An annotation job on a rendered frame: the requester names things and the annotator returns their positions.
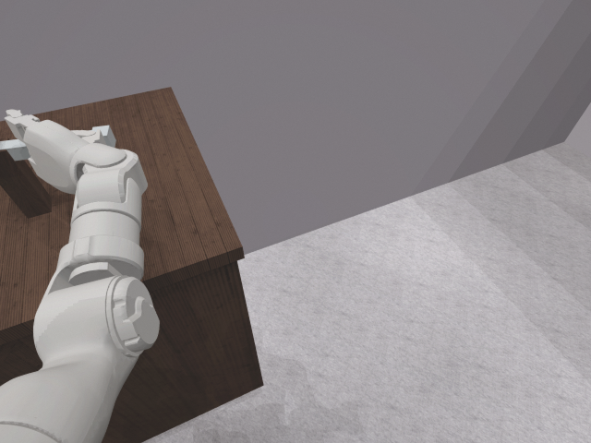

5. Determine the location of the left robot forearm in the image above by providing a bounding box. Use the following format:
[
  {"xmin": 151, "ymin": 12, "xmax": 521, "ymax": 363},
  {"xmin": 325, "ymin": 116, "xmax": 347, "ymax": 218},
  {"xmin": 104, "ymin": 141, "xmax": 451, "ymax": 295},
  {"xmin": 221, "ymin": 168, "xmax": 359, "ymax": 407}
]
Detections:
[{"xmin": 33, "ymin": 143, "xmax": 148, "ymax": 360}]

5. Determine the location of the tap lever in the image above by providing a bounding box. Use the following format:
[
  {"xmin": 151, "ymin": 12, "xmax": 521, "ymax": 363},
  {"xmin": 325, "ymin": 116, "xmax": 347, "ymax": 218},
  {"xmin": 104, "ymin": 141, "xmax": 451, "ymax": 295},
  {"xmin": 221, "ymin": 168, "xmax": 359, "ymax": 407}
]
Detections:
[{"xmin": 0, "ymin": 126, "xmax": 116, "ymax": 161}]

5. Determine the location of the counter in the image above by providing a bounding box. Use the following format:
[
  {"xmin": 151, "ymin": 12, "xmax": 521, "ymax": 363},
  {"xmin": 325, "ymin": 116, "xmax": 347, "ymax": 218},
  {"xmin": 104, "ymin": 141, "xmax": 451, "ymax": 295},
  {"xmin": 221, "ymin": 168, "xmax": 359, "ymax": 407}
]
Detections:
[{"xmin": 0, "ymin": 87, "xmax": 264, "ymax": 443}]

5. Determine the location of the robot left upper arm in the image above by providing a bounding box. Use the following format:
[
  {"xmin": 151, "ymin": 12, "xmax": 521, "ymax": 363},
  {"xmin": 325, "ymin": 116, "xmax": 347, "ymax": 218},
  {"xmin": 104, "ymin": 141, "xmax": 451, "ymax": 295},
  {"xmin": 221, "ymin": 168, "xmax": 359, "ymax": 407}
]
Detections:
[{"xmin": 0, "ymin": 275, "xmax": 160, "ymax": 443}]

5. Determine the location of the left robot hand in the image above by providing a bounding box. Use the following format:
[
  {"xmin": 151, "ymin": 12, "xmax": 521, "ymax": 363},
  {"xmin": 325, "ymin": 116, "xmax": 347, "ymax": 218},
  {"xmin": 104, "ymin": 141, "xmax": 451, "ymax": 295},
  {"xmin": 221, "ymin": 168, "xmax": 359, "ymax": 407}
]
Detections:
[{"xmin": 5, "ymin": 109, "xmax": 106, "ymax": 195}]

